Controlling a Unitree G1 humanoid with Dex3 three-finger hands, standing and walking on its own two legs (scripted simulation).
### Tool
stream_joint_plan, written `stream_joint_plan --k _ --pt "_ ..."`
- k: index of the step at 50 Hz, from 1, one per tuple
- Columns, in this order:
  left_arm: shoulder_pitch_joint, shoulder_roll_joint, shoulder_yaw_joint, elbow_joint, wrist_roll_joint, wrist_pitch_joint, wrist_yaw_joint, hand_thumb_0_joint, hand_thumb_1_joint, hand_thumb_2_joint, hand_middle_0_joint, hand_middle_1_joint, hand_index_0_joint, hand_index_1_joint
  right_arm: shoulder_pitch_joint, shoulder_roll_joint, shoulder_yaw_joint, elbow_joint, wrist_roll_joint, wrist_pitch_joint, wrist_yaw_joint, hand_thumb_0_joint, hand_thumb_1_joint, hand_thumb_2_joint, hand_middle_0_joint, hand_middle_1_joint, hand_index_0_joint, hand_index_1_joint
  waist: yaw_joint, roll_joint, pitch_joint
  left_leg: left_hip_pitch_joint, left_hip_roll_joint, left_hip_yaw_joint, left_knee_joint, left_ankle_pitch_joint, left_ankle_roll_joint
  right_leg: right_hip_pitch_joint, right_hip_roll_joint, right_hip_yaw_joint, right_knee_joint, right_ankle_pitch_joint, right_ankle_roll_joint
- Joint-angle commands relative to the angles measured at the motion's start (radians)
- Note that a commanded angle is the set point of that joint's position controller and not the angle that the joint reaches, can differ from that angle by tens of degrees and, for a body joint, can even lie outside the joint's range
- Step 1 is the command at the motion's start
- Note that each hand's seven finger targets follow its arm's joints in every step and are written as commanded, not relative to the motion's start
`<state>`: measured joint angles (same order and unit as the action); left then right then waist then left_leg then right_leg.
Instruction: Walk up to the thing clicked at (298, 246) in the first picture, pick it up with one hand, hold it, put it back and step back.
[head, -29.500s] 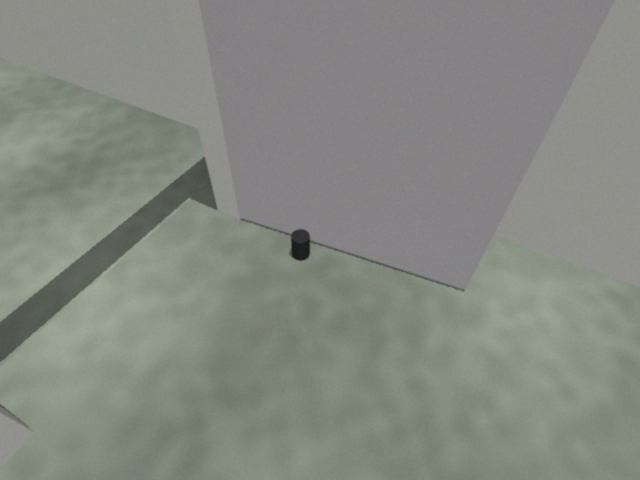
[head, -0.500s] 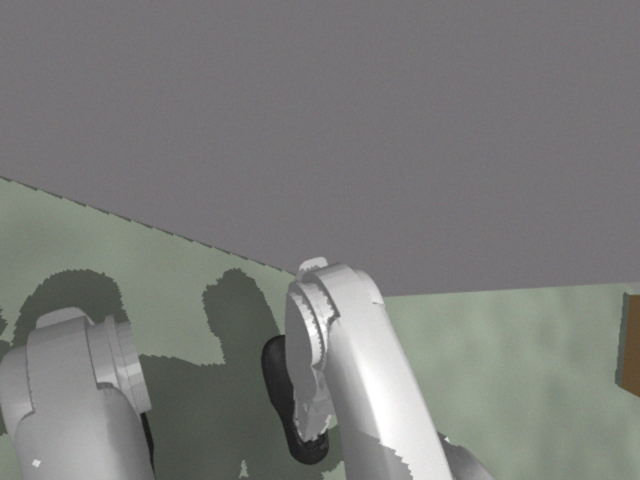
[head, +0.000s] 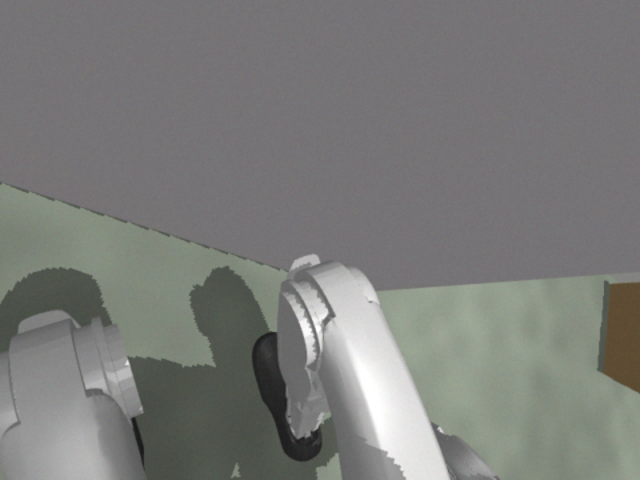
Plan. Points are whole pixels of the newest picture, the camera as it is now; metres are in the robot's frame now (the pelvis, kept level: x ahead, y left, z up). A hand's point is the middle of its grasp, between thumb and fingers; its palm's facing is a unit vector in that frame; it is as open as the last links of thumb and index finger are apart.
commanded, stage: close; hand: left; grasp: from above
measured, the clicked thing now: out of the picture +0.45 +0.38 -0.25
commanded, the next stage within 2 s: settle in 0.96 s
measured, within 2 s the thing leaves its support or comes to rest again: leaves its support in 1.50 s
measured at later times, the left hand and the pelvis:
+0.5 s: hand out of the picture +0.43 +0.38 -0.21, palm faces -0.43 -0.14 -0.89, open 11.3 cm; pelvis +0.00 +0.00 +0.00, yaw +0 degrees
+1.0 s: hand out of the picture +0.43 +0.38 -0.21, palm faces -0.43 -0.14 -0.89, open 11.0 cm; pelvis +0.00 +0.00 +0.00, yaw -1 degrees
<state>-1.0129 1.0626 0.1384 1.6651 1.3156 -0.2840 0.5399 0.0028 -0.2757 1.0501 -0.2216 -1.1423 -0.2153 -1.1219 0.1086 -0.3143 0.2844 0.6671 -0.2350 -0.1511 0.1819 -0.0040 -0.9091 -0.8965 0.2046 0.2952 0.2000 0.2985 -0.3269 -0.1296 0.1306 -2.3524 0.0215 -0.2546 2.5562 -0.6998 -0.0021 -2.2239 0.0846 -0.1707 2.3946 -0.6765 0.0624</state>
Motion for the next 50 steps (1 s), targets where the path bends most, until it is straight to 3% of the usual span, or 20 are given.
stream_joint_plan --k 1,4,5,6,9,10,13,14,16,20,21,24,26,31,35,37,38,41,46,50 --pt "-0.258 0.254 0.022 -0.115 -0.029 0.013 0.029 0.0 -0.162 0.994 -0.295 -1.103 -0.317 -1.079 0.18 -0.31 -0.1 0.008 0.005 -0.009 -0.008 0.0 -0.9 -0.902 0.199 0.3 0.199 0.3 -0.04 0.506 -0.604 0.483 0.026 0.098 -0.278 0.161 0.013 0.279 0.023 -0.098 -0.214 0.209 -0.082" --pt "-0.242 0.256 0.016 -0.114 -0.033 0.012 0.021 0.0 -0.157 0.953 -0.295 -1.08 -0.321 -1.052 0.176 -0.31 -0.094 0.004 0.006 -0.009 -0.008 0.0 -0.9 -0.902 0.199 0.3 0.199 0.3 -0.038 0.487 -0.602 0.472 0.026 0.099 -0.267 0.17 0.015 0.289 0.024 -0.1 -0.215 0.22 -0.08" --pt "-0.227 0.257 0.021 -0.116 -0.035 0.012 0.019 0.0 -0.146 0.935 -0.298 -1.066 -0.326 -1.037 0.17 -0.334 -0.109 -0.002 0.006 -0.009 -0.01 0.0 -0.898 -0.901 0.199 0.3 0.199 0.3 -0.033 0.492 -0.603 0.481 0.022 0.1 -0.269 0.176 0.012 0.279 0.021 -0.101 -0.214 0.221 -0.084" --pt "-0.222 0.267 0.026 -0.116 -0.027 0.013 0.014 0.0 -0.137 0.935 -0.299 -1.079 -0.33 -1.047 0.179 -0.314 -0.093 -0.001 0.008 -0.01 -0.007 0.0 -0.899 -0.902 0.199 0.3 0.199 0.3 -0.035 0.507 -0.599 0.494 0.023 0.096 -0.269 0.201 0.01 0.286 0.02 -0.102 -0.205 0.237 -0.084" --pt "-0.238 0.252 0.015 -0.133 -0.031 0.015 0.004 0.0 -0.09 0.934 -0.35 -1.056 -0.376 -1.029 0.183 -0.312 -0.101 -0.002 0.01 -0.007 -0.005 0.0 -0.9 -0.902 0.199 0.3 0.199 0.3 -0.041 0.509 -0.615 0.51 0.025 0.095 -0.27 0.207 0.01 0.286 0.02 -0.099 -0.203 0.245 -0.082" --pt "-0.233 0.266 0.032 -0.136 -0.038 0.013 0.007 0.0 -0.062 0.957 -0.378 -1.053 -0.4 -1.03 0.18 -0.321 -0.099 -0.001 0.009 -0.005 -0.007 0.0 -0.9 -0.902 0.199 0.3 0.199 0.3 -0.035 0.513 -0.615 0.508 0.025 0.091 -0.278 0.209 0.007 0.283 0.019 -0.106 -0.206 0.238 -0.085" --pt "-0.228 0.249 0.022 -0.129 -0.034 0.011 0.002 0.0 -0.016 0.934 -0.413 -1.029 -0.436 -1.005 0.19 -0.322 -0.098 -0.004 0.006 -0.003 -0.004 0.0 -0.899 -0.902 0.199 0.3 0.199 0.3 -0.048 0.494 -0.595 0.495 0.024 0.095 -0.271 0.202 0.012 0.285 0.022 -0.106 -0.209 0.241 -0.081" --pt "-0.219 0.263 0.032 -0.141 -0.038 0.007 0.005 0.0 -0.005 0.935 -0.422 -1.027 -0.444 -1.004 0.182 -0.312 -0.094 0.002 0.007 -0.001 -0.005 0.0 -0.899 -0.902 0.199 0.3 0.199 0.3 -0.028 0.509 -0.627 0.501 0.025 0.096 -0.275 0.207 0.011 0.31 0.025 -0.101 -0.211 0.246 -0.082" --pt "-0.216 0.254 0.02 -0.12 -0.038 0.007 0.001 0.0 0.017 0.913 -0.435 -1.02 -0.461 -0.993 0.184 -0.321 -0.098 -0.005 0.004 -0.002 -0.005 0.0 -0.899 -0.902 0.199 0.3 0.199 0.3 -0.045 0.491 -0.6 0.482 0.023 0.1 -0.273 0.183 0.016 0.301 0.024 -0.1 -0.22 0.229 -0.08" --pt "-0.202 0.263 0.025 -0.125 -0.037 0.0 0.002 0.0 0.05 0.948 -0.462 -1.029 -0.484 -1.006 0.168 -0.316 -0.092 -0.004 0.004 0.0 -0.011 0.0 -0.898 -0.902 0.199 0.3 0.199 0.3 -0.027 0.498 -0.615 0.491 0.025 0.095 -0.28 0.17 0.012 0.298 0.026 -0.104 -0.216 0.216 -0.082" --pt "-0.22 0.248 0.009 -0.128 -0.036 0.001 -0.002 0.0 0.056 0.951 -0.473 -1.029 -0.493 -1.007 0.177 -0.328 -0.102 -0.007 0.005 -0.001 -0.008 0.0 -0.901 -0.903 0.199 0.3 0.199 0.3 -0.045 0.513 -0.589 0.5 0.024 0.09 -0.287 0.176 0.008 0.276 0.022 -0.107 -0.206 0.218 -0.084" --pt "-0.239 0.239 0.011 -0.141 -0.045 -0.004 0.004 0.0 0.089 0.953 -0.494 -1.022 -0.514 -1.001 0.172 -0.328 -0.097 -0.002 0.006 0.0 -0.008 0.0 -0.898 -0.902 0.199 0.3 0.199 0.3 -0.047 0.51 -0.608 0.51 0.027 0.083 -0.284 0.192 0.007 0.279 0.024 -0.112 -0.209 0.231 -0.083" --pt "-0.234 0.238 -0.004 -0.114 -0.03 -0.002 0.002 0.0 0.102 0.936 -0.507 -1.013 -0.529 -0.991 0.169 -0.315 -0.086 -0.008 0.006 -0.004 -0.005 0.0 -0.901 -0.903 0.199 0.3 0.199 0.3 -0.053 0.497 -0.581 0.488 0.025 0.089 -0.276 0.184 0.012 0.277 0.024 -0.105 -0.209 0.231 -0.082" --pt "-0.215 0.261 0.011 -0.113 -0.027 0.0 0.012 0.0 0.192 0.951 -0.58 -1.01 -0.6 -0.989 0.166 -0.315 -0.084 -0.007 0.006 -0.002 -0.009 0.0 -0.901 -0.903 0.199 0.3 0.199 0.3 -0.033 0.504 -0.6 0.487 0.027 0.097 -0.274 0.185 0.012 0.306 0.028 -0.099 -0.217 0.23 -0.081" --pt "-0.23 0.244 0.002 -0.109 -0.031 0.002 0.007 0.0 0.225 0.954 -0.598 -1.014 -0.619 -0.992 0.168 -0.334 -0.096 -0.014 0.01 -0.009 -0.008 0.0 -0.901 -0.903 0.199 0.3 0.199 0.3 -0.05 0.497 -0.558 0.481 0.024 0.084 -0.283 0.165 0.007 0.254 0.022 -0.111 -0.208 0.203 -0.087" --pt "-0.235 0.26 0.006 -0.12 -0.025 0.002 0.003 0.0 0.256 0.971 -0.628 -1.003 -0.645 -0.986 0.173 -0.327 -0.085 -0.014 0.01 -0.008 -0.006 0.0 -0.9 -0.903 0.199 0.3 0.199 0.3 -0.052 0.482 -0.577 0.495 0.027 0.084 -0.274 0.182 0.01 0.27 0.024 -0.109 -0.207 0.222 -0.081" --pt "-0.245 0.281 0.02 -0.131 -0.031 -0.002 0.008 0.0 0.281 0.96 -0.645 -1.006 -0.665 -0.985 0.17 -0.322 -0.085 -0.014 0.011 -0.007 -0.009 0.0 -0.9 -0.903 0.199 0.3 0.199 0.3 -0.038 0.493 -0.598 0.487 0.026 0.087 -0.283 0.168 0.012 0.288 0.025 -0.104 -0.213 0.211 -0.082" --pt "-0.234 0.274 0.016 -0.109 -0.031 -0.002 0.013 0.0 0.302 0.996 -0.659 -1.033 -0.678 -1.013 0.162 -0.322 -0.085 -0.015 0.011 -0.007 -0.011 0.0 -0.902 -0.903 0.199 0.3 0.199 0.3 -0.037 0.485 -0.586 0.474 0.028 0.089 -0.28 0.155 0.012 0.282 0.026 -0.104 -0.215 0.203 -0.083" --pt "-0.24 0.261 0.001 -0.097 -0.022 -0.003 0.014 0.0 0.343 0.981 -0.691 -1.017 -0.71 -0.997 0.173 -0.333 -0.087 -0.015 0.004 -0.006 -0.012 0.0 -0.901 -0.903 0.199 0.3 0.199 0.3 -0.056 0.474 -0.582 0.471 0.026 0.093 -0.263 0.189 0.015 0.292 0.026 -0.106 -0.213 0.235 -0.079" --pt "-0.252 0.273 0.002 -0.09 -0.031 -0.007 0.018 0.0 0.393 1.001 -0.726 -1.038 -0.746 -1.017 0.168 -0.328 -0.075 -0.013 0.007 -0.008 -0.014 0.0 -0.902 -0.903 0.199 0.3 0.199 0.3 -0.055 0.465 -0.563 0.462 0.027 0.086 -0.273 0.16 0.016 0.282 0.026 -0.106 -0.22 0.207 -0.08"
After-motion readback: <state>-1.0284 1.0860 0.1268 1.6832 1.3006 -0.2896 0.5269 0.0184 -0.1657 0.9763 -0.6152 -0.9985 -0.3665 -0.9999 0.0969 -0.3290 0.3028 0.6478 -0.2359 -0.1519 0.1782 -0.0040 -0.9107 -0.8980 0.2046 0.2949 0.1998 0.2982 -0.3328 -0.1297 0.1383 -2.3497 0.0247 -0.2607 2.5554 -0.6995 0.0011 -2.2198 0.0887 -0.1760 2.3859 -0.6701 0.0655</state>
